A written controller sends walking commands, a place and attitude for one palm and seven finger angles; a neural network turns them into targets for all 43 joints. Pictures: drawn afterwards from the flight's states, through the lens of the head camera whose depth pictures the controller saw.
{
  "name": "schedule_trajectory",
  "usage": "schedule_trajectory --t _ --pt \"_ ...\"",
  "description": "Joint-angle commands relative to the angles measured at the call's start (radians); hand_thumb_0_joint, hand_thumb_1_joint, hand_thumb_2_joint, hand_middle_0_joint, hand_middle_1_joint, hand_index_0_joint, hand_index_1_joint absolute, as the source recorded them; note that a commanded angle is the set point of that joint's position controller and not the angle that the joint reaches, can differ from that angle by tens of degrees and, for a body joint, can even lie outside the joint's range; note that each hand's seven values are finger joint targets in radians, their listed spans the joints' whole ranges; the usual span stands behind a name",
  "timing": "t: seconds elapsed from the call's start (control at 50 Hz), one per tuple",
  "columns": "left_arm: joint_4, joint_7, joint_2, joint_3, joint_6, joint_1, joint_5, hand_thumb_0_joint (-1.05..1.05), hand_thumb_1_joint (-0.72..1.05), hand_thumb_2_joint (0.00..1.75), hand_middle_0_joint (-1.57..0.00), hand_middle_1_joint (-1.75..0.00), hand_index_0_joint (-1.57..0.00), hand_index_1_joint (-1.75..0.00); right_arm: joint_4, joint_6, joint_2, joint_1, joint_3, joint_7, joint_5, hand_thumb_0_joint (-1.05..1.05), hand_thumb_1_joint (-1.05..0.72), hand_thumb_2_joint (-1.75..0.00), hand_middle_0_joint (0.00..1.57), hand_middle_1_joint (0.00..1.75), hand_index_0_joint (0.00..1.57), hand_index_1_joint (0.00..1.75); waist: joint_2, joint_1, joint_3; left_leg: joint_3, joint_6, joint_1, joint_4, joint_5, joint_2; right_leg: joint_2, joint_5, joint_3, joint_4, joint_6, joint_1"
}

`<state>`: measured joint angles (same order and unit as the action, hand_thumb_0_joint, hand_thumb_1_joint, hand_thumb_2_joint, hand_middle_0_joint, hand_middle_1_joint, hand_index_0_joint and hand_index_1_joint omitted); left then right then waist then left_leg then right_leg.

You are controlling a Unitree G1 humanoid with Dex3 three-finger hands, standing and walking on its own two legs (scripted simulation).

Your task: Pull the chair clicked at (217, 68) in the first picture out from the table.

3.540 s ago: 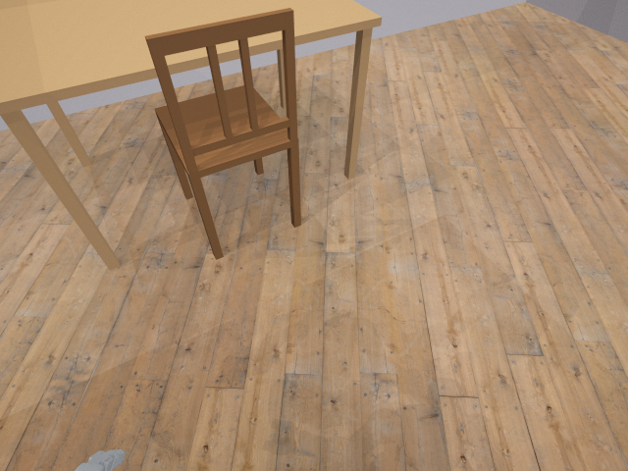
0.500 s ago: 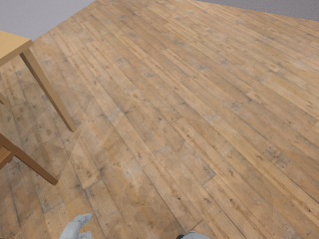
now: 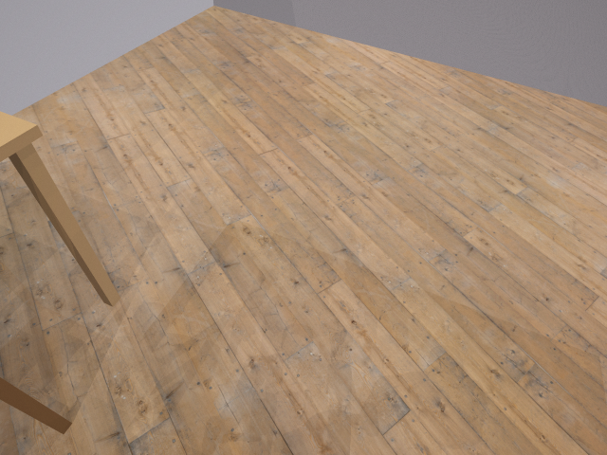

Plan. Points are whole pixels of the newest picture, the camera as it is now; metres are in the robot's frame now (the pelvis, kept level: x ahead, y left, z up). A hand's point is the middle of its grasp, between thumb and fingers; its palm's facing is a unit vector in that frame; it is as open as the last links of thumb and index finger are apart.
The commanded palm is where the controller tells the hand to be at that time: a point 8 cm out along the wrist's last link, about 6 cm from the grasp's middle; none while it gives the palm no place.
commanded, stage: turn to face it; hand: left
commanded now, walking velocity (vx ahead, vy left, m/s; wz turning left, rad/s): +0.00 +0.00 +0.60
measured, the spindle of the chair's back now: out of the picture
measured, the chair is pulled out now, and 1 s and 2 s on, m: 0.00 0.00 0.00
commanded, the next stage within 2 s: take the last steps up to it in 1.92 s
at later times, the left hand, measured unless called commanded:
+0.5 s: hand out of the picture +0.09 +0.17 -0.14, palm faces +0.32 -0.91 -0.26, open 7.4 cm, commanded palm none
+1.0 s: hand out of the picture -0.06 +0.22 -0.16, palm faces +0.61 -0.75 -0.26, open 7.4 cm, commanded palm none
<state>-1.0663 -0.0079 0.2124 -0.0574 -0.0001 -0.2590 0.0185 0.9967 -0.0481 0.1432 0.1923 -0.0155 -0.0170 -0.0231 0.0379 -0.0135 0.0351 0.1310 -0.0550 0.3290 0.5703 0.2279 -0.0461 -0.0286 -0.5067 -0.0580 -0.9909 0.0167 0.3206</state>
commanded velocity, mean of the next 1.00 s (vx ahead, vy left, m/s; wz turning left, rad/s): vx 0.00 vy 0.00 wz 0.60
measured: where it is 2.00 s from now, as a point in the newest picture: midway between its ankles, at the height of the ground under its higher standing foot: outside the picture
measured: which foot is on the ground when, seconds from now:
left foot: down 0.00-0.36, up 0.38-0.72, down 0.74-1.00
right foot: up 0.00-0.34, down 0.36-0.74, up 0.76-1.00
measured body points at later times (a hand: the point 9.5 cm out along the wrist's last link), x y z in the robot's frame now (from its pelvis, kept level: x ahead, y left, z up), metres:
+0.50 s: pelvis +0.04 -0.04 +0.00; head +0.07 -0.05 +0.45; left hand +0.07 +0.22 -0.12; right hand +0.16 -0.28 -0.15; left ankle +0.00 +0.07 -0.66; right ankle +0.07 -0.15 -0.73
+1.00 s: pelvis +0.02 +0.00 +0.01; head +0.04 +0.04 +0.45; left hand -0.09 +0.26 -0.14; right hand +0.26 -0.14 -0.12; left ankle -0.01 +0.08 -0.73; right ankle +0.11 -0.15 -0.66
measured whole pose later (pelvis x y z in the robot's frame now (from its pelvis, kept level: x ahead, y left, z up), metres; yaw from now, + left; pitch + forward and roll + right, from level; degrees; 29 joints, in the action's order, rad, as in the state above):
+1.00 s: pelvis +0.02 +0.00 +0.01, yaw +36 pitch +0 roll -2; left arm -0.91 0.00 0.29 -0.08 0.06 -0.20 0.02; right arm 0.89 0.03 0.22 0.14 -0.05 0.01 -0.02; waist 0.03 -0.02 0.09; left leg 0.01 -0.05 0.28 0.50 0.22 0.02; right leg -0.10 -0.40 -0.02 -1.05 0.10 0.48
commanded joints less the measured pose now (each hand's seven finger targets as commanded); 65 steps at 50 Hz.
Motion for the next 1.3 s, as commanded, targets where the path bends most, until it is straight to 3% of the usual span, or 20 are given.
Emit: schedule_trajectory --t 0.0,0.18,0.28,0.3,0.34,0.38,0.44,0.62,0.68,0.7,0.72,0.74,0.76,0.86,1.04,1.14,1.16,1.2,1.22,1.28 --pt "0.073 -0.005 0.027 -0.003 -0.005 -0.022 -0.002 0.00 0.90 0.90 -0.20 -0.30 -0.20 -0.30 -0.014 0.004 0.172 0.081 -0.043 -0.010 0.004 0.00 -0.90 -0.90 0.20 0.30 0.20 0.30 -0.169 0.012 -0.081 -0.287 -0.114 -0.167 -0.269 -0.468 -0.216 -0.046 0.070 0.028 -0.006 0.036 0.119" --pt "0.169 -0.016 0.029 -0.022 0.018 0.095 -0.007 0.00 0.90 0.90 -0.20 -0.30 -0.20 -0.30 -0.047 0.045 0.221 0.084 -0.082 -0.001 -0.003 0.00 -0.90 -0.90 0.20 0.30 0.20 0.30 -0.179 0.042 -0.089 -0.400 -0.128 -0.143 -0.240 -0.345 -0.191 -0.019 0.086 0.037 0.166 0.055 0.099" --pt "0.181 -0.023 0.051 -0.029 0.006 0.026 -0.014 0.00 0.90 0.90 -0.20 -0.30 -0.20 -0.30 -0.083 0.061 0.234 0.033 -0.101 0.006 0.004 0.00 -0.90 -0.90 0.20 0.30 0.20 0.30 -0.161 0.001 -0.109 -0.431 -0.078 -0.029 -0.146 -0.303 -0.127 0.011 0.245 0.021 0.476 0.042 -0.129" --pt "0.183 -0.027 0.079 -0.034 -0.001 0.001 -0.012 0.00 0.90 0.90 -0.20 -0.30 -0.20 -0.30 -0.092 0.060 0.218 0.029 -0.100 0.010 0.010 0.00 -0.90 -0.90 0.20 0.30 0.20 0.30 -0.113 -0.015 -0.123 -0.408 -0.034 0.043 -0.088 -0.225 -0.085 -0.034 0.317 0.057 0.605 0.031 -0.236" --pt "0.206 -0.036 0.225 -0.055 -0.008 -0.016 0.009 0.00 0.90 0.90 -0.20 -0.30 -0.20 -0.30 -0.142 0.063 0.137 0.032 -0.091 0.019 0.013 0.00 -0.90 -0.90 0.20 0.30 0.20 0.30 0.242 -0.023 -0.099 -0.138 0.091 0.288 0.306 0.334 0.112 -0.464 0.465 0.393 0.731 -0.142 -0.298" --pt "0.234 -0.037 0.178 -0.046 -0.005 0.077 0.001 0.00 0.90 0.90 -0.20 -0.30 -0.20 -0.30 -0.119 0.095 0.163 0.019 -0.104 0.024 0.000 0.00 -0.90 -0.90 0.20 0.30 0.20 0.30 0.161 0.014 -0.031 -0.173 0.095 0.261 0.589 0.279 0.037 -0.400 0.368 0.278 0.735 -0.158 -0.115" --pt "0.245 -0.035 0.119 -0.025 -0.012 0.116 0.005 0.00 0.90 0.90 -0.20 -0.30 -0.20 -0.30 -0.107 0.097 0.150 0.029 -0.095 0.037 0.002 0.00 -0.90 -0.90 0.20 0.30 0.20 0.30 0.116 0.041 0.002 -0.128 0.119 0.275 0.634 0.176 0.000 -0.314 0.593 0.070 0.656 -0.131 -0.141" --pt "0.223 -0.023 0.222 -0.045 0.005 0.002 0.015 0.00 0.90 0.90 -0.20 -0.30 -0.20 -0.30 -0.178 0.093 0.156 -0.122 -0.069 0.048 0.011 0.00 -0.90 -0.90 0.20 0.30 0.20 0.30 0.199 -0.032 -0.039 -0.012 0.112 0.110 0.239 0.211 0.011 -0.348 0.726 -0.044 0.558 -0.124 -0.217" --pt "0.225 -0.016 0.234 -0.052 0.013 0.009 0.007 0.00 0.90 0.90 -0.20 -0.30 -0.20 -0.30 -0.179 0.082 0.189 -0.059 -0.073 0.046 0.007 0.00 -0.90 -0.90 0.20 0.30 0.20 0.30 0.164 0.005 -0.087 0.022 0.093 -0.042 -0.004 0.066 0.028 -0.325 0.707 -0.117 0.428 -0.059 -0.205" --pt "0.231 -0.011 0.225 -0.052 0.017 0.010 -0.001 0.00 0.90 0.90 -0.20 -0.30 -0.20 -0.30 -0.164 0.073 0.242 0.003 -0.086 0.046 0.004 0.00 -0.90 -0.90 0.20 0.30 0.20 0.30 0.062 0.045 -0.130 -0.023 0.072 -0.215 -0.118 -0.093 -0.006 -0.308 0.633 -0.140 0.284 -0.016 -0.098" --pt "0.269 -0.002 0.165 -0.045 0.019 0.008 -0.009 0.00 0.90 0.90 -0.20 -0.30 -0.20 -0.30 -0.161 0.061 0.366 0.072 -0.118 0.040 -0.004 0.00 -0.90 -0.90 0.20 0.30 0.20 0.30 -0.256 0.085 -0.182 -0.376 -0.055 -0.426 -0.158 -0.437 -0.265 -0.171 0.172 -0.171 0.036 0.069 0.190" --pt "0.312 -0.006 0.131 -0.021 0.023 0.085 -0.001 0.00 0.90 0.90 -0.20 -0.30 -0.20 -0.30 -0.141 0.066 0.427 0.149 -0.126 0.037 0.011 0.00 -0.90 -0.90 0.20 0.30 0.20 0.30 -0.324 0.118 -0.180 -0.475 -0.158 -0.408 -0.176 -0.690 -0.404 -0.115 -0.181 -0.086 -0.124 0.086 0.286" --pt "0.302 -0.018 0.137 -0.027 0.036 0.126 0.000 0.00 0.90 0.90 -0.20 -0.30 -0.20 -0.30 -0.120 0.060 0.397 0.159 -0.121 0.021 0.011 0.00 -0.90 -0.90 0.20 0.30 0.20 0.30 -0.296 0.129 -0.186 -0.489 -0.166 -0.352 -0.177 -0.640 -0.374 -0.116 -0.146 0.021 -0.186 0.078 0.297" --pt "0.234 0.003 0.143 -0.040 0.037 0.043 -0.002 0.00 0.90 0.90 -0.20 -0.30 -0.20 -0.30 -0.188 0.053 0.305 -0.070 -0.089 0.013 0.005 0.00 -0.90 -0.90 0.20 0.30 0.20 0.30 -0.181 0.021 -0.100 -0.312 -0.094 -0.171 -0.221 -0.324 -0.184 -0.099 0.112 0.040 -0.152 0.085 0.211" --pt "0.277 -0.010 0.130 -0.032 0.032 0.118 -0.008 0.00 0.90 0.90 -0.20 -0.30 -0.20 -0.30 -0.160 0.067 0.302 0.002 -0.104 0.016 0.001 0.00 -0.90 -0.90 0.20 0.30 0.20 0.30 -0.187 0.056 -0.087 -0.461 -0.129 -0.191 -0.216 -0.289 -0.176 -0.041 0.075 0.058 0.102 0.084 0.157" --pt "0.272 -0.019 0.127 -0.029 0.015 0.032 -0.016 0.00 0.90 0.90 -0.20 -0.30 -0.20 -0.30 -0.171 0.075 0.294 -0.044 -0.112 0.019 0.004 0.00 -0.90 -0.90 0.20 0.30 0.20 0.30 -0.176 0.007 -0.109 -0.504 -0.090 -0.059 -0.129 -0.335 -0.121 0.009 0.185 0.042 0.418 0.059 -0.094" --pt "0.266 -0.022 0.141 -0.034 0.007 -0.009 -0.015 0.00 0.90 0.90 -0.20 -0.30 -0.20 -0.30 -0.176 0.075 0.278 -0.054 -0.109 0.021 0.009 0.00 -0.90 -0.90 0.20 0.30 0.20 0.30 -0.134 -0.018 -0.124 -0.484 -0.051 0.004 -0.074 -0.270 -0.084 -0.016 0.275 0.052 0.572 0.052 -0.201" --pt "0.280 -0.030 0.282 -0.055 -0.005 -0.020 0.010 0.00 0.90 0.90 -0.20 -0.30 -0.20 -0.30 -0.213 0.073 0.172 -0.025 -0.093 0.030 0.015 0.00 -0.90 -0.90 0.20 0.30 0.20 0.30 0.272 -0.025 -0.113 -0.188 0.096 0.305 0.322 0.328 0.146 -0.446 0.374 0.430 0.736 -0.120 -0.331" --pt "0.293 -0.032 0.262 -0.050 -0.002 0.004 0.001 0.00 0.90 0.90 -0.20 -0.30 -0.20 -0.30 -0.199 0.088 0.227 -0.026 -0.108 0.030 0.001 0.00 -0.90 -0.90 0.20 0.30 0.20 0.30 0.191 -0.019 -0.105 -0.231 0.086 0.259 0.508 0.325 0.089 -0.456 0.318 0.377 0.737 -0.159 -0.197" --pt "0.312 -0.030 0.169 -0.025 -0.002 0.133 0.001 0.00 0.90 0.90 -0.20 -0.30 -0.20 -0.30 -0.159 0.107 0.207 -0.019 -0.106 0.047 -0.002 0.00 -0.90 -0.90 0.20 0.30 0.20 0.30 0.133 0.043 0.034 -0.184 0.105 0.261 0.688 0.169 0.034 -0.309 0.366 0.162 0.701 -0.119 -0.066"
